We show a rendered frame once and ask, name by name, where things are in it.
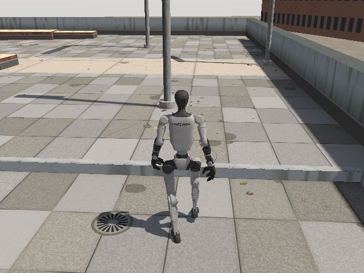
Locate robot left upper arm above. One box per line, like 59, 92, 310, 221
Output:
155, 114, 170, 146

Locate robot right hand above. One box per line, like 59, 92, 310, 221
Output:
202, 166, 216, 181

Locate robot thigh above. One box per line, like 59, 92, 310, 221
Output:
162, 159, 178, 206
189, 158, 201, 187

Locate robot right upper arm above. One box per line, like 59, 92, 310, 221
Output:
194, 114, 208, 147

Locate left robot forearm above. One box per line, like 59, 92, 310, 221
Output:
152, 137, 162, 160

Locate right robot forearm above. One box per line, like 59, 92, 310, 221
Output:
202, 138, 214, 167

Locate robot left hand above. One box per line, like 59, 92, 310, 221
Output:
151, 158, 164, 170

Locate right robot thigh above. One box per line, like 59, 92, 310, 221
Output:
189, 158, 201, 187

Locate left robot thigh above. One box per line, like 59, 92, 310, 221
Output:
162, 159, 178, 206

